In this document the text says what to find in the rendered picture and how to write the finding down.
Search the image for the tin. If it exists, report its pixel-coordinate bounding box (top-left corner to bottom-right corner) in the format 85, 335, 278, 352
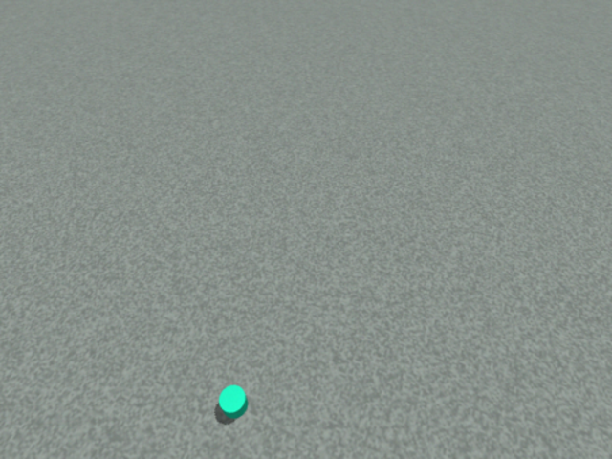
219, 385, 248, 419

